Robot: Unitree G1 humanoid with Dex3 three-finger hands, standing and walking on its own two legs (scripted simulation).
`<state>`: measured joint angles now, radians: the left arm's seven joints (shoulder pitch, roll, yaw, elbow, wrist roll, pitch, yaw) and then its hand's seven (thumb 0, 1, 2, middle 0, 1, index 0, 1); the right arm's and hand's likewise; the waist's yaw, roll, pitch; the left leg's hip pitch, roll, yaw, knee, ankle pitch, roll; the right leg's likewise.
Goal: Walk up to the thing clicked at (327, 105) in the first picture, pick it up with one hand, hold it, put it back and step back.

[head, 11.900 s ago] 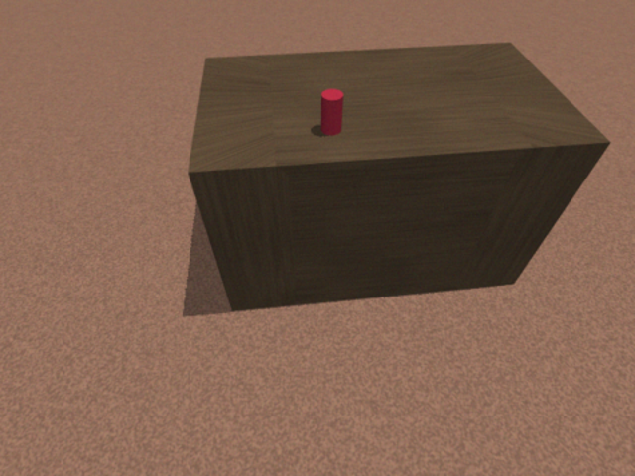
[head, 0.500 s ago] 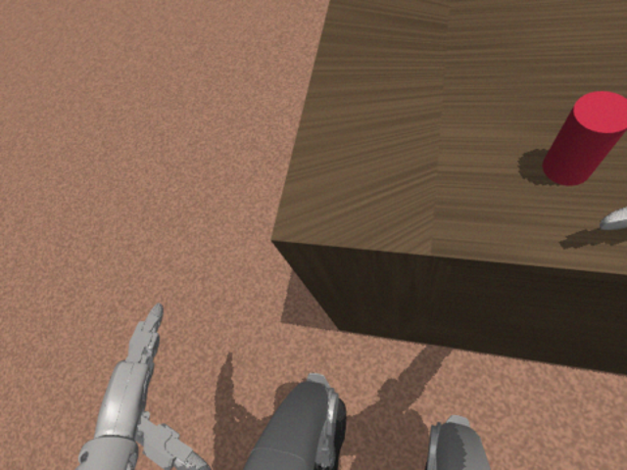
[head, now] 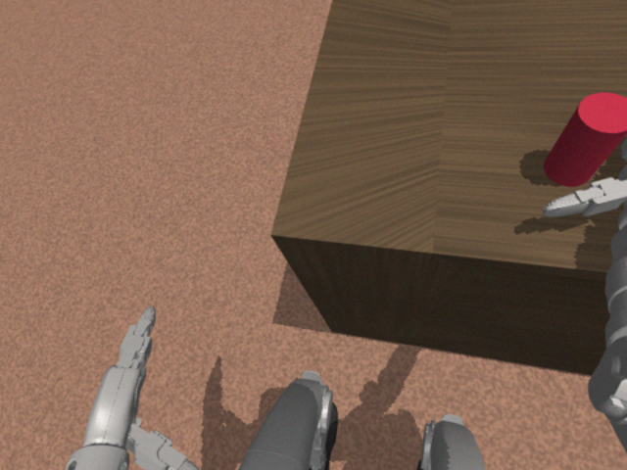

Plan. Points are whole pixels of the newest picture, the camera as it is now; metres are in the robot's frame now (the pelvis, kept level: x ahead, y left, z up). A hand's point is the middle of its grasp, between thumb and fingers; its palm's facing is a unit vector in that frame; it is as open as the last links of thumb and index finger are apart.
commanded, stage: rest palm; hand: right
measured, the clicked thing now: (585, 143) +0.52 -0.20 +0.03
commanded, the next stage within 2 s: close in 0.14 s
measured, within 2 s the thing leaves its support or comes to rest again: leaves its support in 1.22 s
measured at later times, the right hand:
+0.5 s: hand (580, 141) +0.53 -0.20 +0.03, palm faces +0.16 +0.99 -0.01, open 16.3 cm
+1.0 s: hand (575, 134) +0.53 -0.19 +0.04, palm faces +0.15 +0.99 +0.00, open 8.4 cm
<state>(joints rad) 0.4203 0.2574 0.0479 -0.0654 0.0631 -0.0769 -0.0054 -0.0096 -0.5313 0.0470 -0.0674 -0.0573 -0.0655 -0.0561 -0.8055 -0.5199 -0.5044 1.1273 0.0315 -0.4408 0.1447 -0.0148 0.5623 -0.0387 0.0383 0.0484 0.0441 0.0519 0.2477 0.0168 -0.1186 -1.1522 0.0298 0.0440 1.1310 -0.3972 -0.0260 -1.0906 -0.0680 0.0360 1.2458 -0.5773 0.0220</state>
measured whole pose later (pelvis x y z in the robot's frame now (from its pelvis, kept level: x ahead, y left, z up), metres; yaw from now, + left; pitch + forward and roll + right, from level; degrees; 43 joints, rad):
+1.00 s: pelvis -0.01 +0.00 +0.00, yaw +0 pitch +24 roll +3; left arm 0.38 0.26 0.03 -0.10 0.07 -0.05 -0.02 -0.01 -0.54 0.06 -0.06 -0.05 -0.05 -0.05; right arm -0.93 -0.54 -0.49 1.21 -0.02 -0.44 0.08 -0.01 0.12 -0.56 1.03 0.81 0.99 0.79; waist 0.28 0.02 -0.11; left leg -1.18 0.03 0.05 1.15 -0.39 -0.02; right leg -1.12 -0.07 0.04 1.26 -0.57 0.03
